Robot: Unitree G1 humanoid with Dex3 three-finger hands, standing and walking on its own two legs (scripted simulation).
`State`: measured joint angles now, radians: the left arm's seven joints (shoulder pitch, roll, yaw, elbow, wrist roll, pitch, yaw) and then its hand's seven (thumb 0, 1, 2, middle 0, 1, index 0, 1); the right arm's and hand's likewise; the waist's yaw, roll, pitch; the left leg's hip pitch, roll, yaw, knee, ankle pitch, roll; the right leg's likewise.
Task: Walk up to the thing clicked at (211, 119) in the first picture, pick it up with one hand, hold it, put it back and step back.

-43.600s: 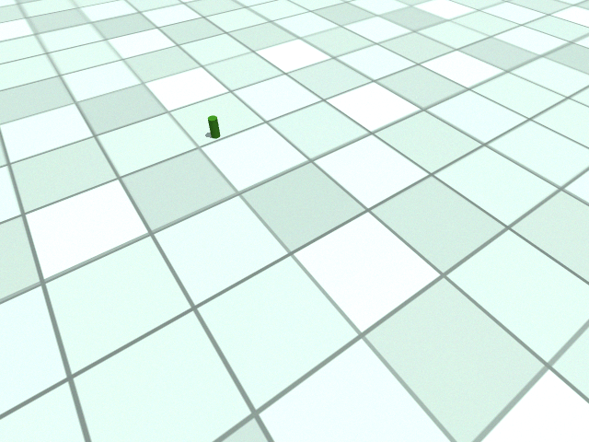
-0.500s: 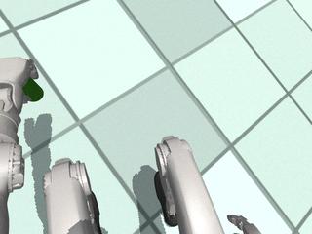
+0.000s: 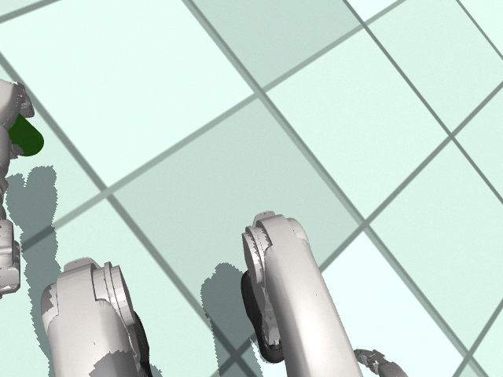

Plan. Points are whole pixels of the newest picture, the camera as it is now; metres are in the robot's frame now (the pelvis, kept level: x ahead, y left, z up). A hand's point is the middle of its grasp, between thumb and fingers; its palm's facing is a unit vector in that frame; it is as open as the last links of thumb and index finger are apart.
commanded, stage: lower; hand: left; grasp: from above
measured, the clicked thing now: (12, 130) +0.54 +0.26 -0.17
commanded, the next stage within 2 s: rest in 0.38 s
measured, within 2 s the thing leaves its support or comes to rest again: rests again in 1.50 s
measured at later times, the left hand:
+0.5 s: hand (17, 145) +0.52 +0.26 -0.19, palm faces -0.44 -0.05 -0.90, open 8.1 cm
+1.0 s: hand (28, 152) +0.52 +0.26 -0.23, palm faces -0.46 -0.06 -0.89, open 8.0 cm
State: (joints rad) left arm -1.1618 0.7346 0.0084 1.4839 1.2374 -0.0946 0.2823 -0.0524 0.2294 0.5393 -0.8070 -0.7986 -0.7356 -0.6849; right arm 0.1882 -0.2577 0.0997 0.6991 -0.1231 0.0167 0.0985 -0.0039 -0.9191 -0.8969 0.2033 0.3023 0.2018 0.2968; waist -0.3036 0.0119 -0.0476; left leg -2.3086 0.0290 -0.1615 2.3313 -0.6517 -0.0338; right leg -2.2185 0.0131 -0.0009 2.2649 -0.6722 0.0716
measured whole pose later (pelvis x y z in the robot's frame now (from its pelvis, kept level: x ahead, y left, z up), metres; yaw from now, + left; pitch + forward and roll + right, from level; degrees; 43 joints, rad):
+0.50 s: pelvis +0.00 +0.00 -0.02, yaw -2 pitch +35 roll -9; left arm -1.16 0.80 0.04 1.53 1.27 -0.12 0.35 -0.05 0.21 0.57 -0.81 -0.80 -0.74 -0.68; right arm 0.18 -0.27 0.14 0.67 -0.16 -0.01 0.13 0.00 -0.92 -0.90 0.20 0.30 0.20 0.30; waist -0.33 -0.02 0.01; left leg -2.37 0.02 -0.19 2.42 -0.66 -0.04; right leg -2.27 0.02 -0.02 2.33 -0.68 0.08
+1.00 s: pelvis +0.01 +0.00 -0.03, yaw -3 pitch +34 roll -10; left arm -1.16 0.86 0.07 1.59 1.28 -0.13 0.41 -0.05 0.21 0.56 -0.81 -0.80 -0.75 -0.68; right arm 0.17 -0.30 0.19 0.65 -0.19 -0.06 0.15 0.00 -0.91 -0.89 0.20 0.30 0.20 0.30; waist -0.37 -0.04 0.07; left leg -2.38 0.02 -0.23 2.46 -0.69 -0.05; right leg -2.27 0.04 -0.04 2.36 -0.69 0.08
